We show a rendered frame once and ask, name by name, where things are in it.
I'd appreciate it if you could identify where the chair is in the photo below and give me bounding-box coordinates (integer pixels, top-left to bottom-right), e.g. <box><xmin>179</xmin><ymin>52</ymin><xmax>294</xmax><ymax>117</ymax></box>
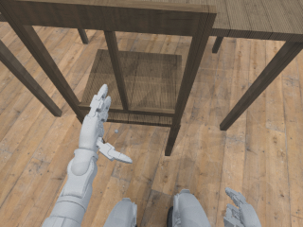
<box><xmin>0</xmin><ymin>0</ymin><xmax>217</xmax><ymax>156</ymax></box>

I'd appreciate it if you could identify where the robot right thigh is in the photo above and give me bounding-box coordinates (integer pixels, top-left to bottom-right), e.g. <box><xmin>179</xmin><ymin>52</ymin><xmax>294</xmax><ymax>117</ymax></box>
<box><xmin>173</xmin><ymin>193</ymin><xmax>211</xmax><ymax>227</ymax></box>

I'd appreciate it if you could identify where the left robot hand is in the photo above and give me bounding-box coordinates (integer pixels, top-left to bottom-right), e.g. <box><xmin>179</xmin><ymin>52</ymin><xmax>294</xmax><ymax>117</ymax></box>
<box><xmin>79</xmin><ymin>84</ymin><xmax>133</xmax><ymax>164</ymax></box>

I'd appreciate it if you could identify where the left robot forearm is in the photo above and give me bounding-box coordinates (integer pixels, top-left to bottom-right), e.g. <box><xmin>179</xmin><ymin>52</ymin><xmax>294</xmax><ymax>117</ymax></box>
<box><xmin>42</xmin><ymin>148</ymin><xmax>98</xmax><ymax>227</ymax></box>

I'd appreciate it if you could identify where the right robot hand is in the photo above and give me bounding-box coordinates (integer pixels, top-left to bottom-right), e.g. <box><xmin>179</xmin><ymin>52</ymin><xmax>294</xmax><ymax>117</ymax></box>
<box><xmin>223</xmin><ymin>187</ymin><xmax>262</xmax><ymax>227</ymax></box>

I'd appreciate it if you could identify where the table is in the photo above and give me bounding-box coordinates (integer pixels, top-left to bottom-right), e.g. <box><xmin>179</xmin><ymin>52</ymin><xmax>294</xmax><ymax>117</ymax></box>
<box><xmin>0</xmin><ymin>0</ymin><xmax>303</xmax><ymax>131</ymax></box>

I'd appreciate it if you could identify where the robot right shin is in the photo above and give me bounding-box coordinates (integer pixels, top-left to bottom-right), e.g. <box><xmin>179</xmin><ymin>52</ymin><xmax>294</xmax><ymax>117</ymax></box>
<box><xmin>172</xmin><ymin>189</ymin><xmax>190</xmax><ymax>227</ymax></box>

